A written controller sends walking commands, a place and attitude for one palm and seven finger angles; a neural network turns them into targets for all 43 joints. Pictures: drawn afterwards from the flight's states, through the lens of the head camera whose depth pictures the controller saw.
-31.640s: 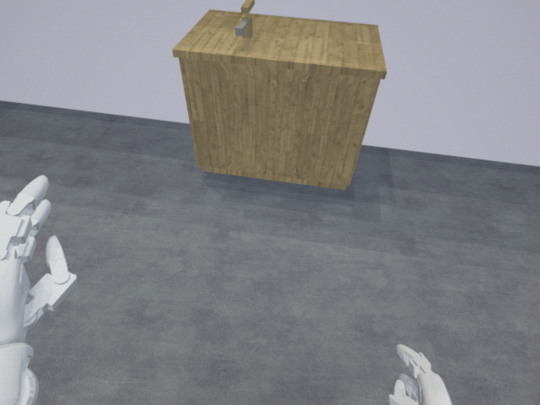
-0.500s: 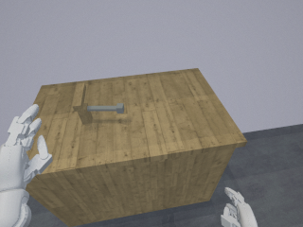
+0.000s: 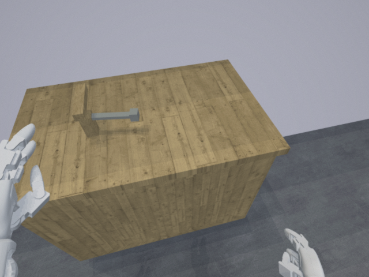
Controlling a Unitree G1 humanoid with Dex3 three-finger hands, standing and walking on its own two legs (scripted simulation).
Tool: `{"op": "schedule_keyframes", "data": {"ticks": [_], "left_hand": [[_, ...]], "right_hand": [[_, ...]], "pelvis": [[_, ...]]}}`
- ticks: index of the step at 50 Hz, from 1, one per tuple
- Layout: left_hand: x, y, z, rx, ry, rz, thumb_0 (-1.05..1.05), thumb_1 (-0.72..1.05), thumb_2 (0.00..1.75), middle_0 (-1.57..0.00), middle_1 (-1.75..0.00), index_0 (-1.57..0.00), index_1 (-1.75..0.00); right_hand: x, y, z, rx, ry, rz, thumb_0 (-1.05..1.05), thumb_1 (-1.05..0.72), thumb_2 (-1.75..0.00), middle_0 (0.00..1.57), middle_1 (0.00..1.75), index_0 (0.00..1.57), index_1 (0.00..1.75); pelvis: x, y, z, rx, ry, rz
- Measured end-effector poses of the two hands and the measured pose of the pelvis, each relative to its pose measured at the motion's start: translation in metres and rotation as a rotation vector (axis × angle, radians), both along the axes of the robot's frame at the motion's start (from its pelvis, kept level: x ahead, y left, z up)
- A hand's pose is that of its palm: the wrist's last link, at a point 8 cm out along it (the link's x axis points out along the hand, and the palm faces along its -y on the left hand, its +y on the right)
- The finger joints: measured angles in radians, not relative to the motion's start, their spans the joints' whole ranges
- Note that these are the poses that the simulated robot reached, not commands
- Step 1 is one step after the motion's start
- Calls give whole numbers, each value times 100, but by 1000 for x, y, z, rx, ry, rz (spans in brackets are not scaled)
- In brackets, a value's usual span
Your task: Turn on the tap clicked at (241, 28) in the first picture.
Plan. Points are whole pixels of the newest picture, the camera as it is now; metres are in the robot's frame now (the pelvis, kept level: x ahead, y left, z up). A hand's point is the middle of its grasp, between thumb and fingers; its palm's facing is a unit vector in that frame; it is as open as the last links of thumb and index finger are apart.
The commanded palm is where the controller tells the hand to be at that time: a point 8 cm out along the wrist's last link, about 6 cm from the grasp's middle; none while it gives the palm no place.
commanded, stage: step back with the hand held close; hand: left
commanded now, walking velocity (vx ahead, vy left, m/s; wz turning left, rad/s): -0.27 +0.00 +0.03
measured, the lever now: (134, 114) +0.54 +0.19 +0.01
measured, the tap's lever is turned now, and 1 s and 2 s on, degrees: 79 79 79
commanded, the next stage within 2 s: stop stepping back and stand still in 1.12 s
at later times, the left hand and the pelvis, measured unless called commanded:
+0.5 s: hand (5, 232) +0.15 +0.26 +0.16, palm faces +0.44 -0.78 -0.44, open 7.4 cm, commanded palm +0.09 +0.30 +0.18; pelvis -0.06 +0.01 -0.02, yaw +2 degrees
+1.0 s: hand (15, 270) +0.11 +0.22 +0.16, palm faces +0.35 -0.87 -0.35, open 7.4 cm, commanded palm +0.04 +0.27 +0.18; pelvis -0.13 -0.01 -0.01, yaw -2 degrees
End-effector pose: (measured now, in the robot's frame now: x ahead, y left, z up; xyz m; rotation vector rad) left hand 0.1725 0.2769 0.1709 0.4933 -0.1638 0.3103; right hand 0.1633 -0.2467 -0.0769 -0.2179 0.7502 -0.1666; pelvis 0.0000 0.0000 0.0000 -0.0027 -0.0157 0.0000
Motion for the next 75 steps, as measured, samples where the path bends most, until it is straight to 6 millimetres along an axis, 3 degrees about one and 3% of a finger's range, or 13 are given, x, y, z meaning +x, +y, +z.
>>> {"op": "schedule_keyframes", "data": {"ticks": [6,19,34,41,45,50,55,58,62,67,71,75], "left_hand": [[-22,9,7,33,-50,21,2,89,90,-21,-30,-22,-30],[-54,19,-1,32,-106,37,2,89,90,-21,-30,-22,-30],[-82,22,-4,24,-174,8,2,89,90,-21,-30,-22,-30],[-103,40,12,63,-205,81,2,89,90,-22,-30,-22,-30],[-104,28,8,-29,-189,92,2,89,90,-21,-30,-21,-30],[-104,-12,0,-51,-135,-43,2,89,90,-21,-30,-21,-30],[-122,-33,8,-9,-114,-175,2,89,90,-21,-30,-21,-30],[-133,-26,8,21,-110,-177,2,89,90,-22,-30,-22,-30],[-148,-16,3,10,-84,-123,2,89,90,-22,-30,-22,-30],[-189,-29,-1,-31,-44,-86,2,89,90,-21,-30,-21,-30],[-229,-40,-1,-7,-45,-67,2,89,90,-21,-30,-21,-30],[-256,-39,2,-44,-95,-35,2,89,90,-21,-30,-22,-30]], "right_hand": [[-19,8,-2,0,-2,11,1,-90,-90,20,30,20,30],[-51,28,-8,-3,1,52,1,-90,-90,20,30,21,30],[-72,28,-13,-38,23,66,1,-90,-90,20,30,21,30],[-88,39,-11,-21,26,69,1,-90,-90,20,30,21,30],[-95,46,-8,17,19,99,1,-90,-90,20,30,21,30],[-107,40,-10,52,-20,104,1,-90,-90,20,30,21,30],[-138,15,0,35,-17,2,1,-90,-90,20,30,21,30],[-159,-1,6,-20,-7,-38,1,-90,-90,20,30,21,30],[-190,-16,13,-59,6,-51,1,-90,-90,20,30,21,30],[-232,-26,16,-42,-46,-53,1,-90,-90,20,30,21,30],[-263,-33,6,-32,-38,-46,1,-90,-90,20,30,21,30],[-296,-36,0,-28,16,-55,1,-90,-90,20,30,21,30]], "pelvis": [[-19,5,-4,0,3,2],[-50,12,-12,-20,1,19],[-77,17,-24,-18,7,56],[-88,16,-15,-48,17,41],[-101,9,-7,-52,46,-1],[-132,-6,-10,-68,60,-37],[-147,-12,-6,-43,70,-58],[-155,-10,-7,-34,83,-57],[-183,-13,-2,-11,59,-69],[-216,-21,-2,-20,15,-62],[-241,-30,-7,-9,-12,-51],[-260,-32,-5,11,-15,-48]]}}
